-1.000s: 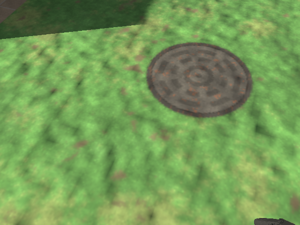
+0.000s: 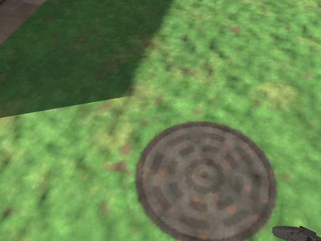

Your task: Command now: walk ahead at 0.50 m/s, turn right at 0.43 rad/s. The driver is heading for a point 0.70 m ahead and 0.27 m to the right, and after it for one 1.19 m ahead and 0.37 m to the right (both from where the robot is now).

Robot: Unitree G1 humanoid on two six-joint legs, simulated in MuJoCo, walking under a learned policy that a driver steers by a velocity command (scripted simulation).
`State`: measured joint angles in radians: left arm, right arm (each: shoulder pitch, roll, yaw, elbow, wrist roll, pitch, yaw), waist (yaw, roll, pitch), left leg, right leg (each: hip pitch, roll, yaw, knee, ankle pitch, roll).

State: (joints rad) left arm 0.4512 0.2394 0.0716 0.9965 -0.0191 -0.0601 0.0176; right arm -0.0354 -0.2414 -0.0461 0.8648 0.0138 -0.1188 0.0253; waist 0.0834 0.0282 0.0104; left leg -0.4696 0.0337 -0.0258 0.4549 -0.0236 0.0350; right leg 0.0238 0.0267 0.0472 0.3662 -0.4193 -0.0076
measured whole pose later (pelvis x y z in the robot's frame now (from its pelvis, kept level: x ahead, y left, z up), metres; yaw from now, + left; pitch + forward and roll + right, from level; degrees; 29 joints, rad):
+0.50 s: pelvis +0.25 -0.03 +0.00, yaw -17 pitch +2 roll +2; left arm 0.07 0.25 0.07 0.72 -0.02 -0.02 -0.05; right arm 0.30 -0.28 -0.09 0.97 0.02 -0.06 -0.02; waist -0.07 -0.02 0.03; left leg 0.09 0.05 0.29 0.31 -0.40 -0.06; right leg -0.57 -0.07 -0.06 0.64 -0.13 -0.09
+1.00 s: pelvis +0.52 -0.13 +0.01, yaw -34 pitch +2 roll +0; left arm 0.39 0.28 0.09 0.76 -0.02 -0.04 0.02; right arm -0.01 -0.27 -0.05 0.76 0.01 -0.12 0.03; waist 0.08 0.04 0.01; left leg -0.51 0.00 -0.07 0.47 -0.01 -0.02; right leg -0.06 0.10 0.19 0.44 -0.40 -0.06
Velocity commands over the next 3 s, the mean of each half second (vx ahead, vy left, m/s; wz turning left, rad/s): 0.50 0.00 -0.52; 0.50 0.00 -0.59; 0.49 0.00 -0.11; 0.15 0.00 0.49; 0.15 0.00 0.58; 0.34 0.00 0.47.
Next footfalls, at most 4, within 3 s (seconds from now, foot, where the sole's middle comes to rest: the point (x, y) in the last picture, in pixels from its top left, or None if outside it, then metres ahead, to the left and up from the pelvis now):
0.52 right None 0.39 -0.18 -0.76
1.02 left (211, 183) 0.74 -0.13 -0.76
1.50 right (290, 183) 0.77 -0.48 -0.76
1.94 left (240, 150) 0.93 -0.28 -0.76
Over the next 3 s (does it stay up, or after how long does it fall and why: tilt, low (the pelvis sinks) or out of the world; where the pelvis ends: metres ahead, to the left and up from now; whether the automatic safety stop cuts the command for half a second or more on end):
stays up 1.05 -0.28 0.01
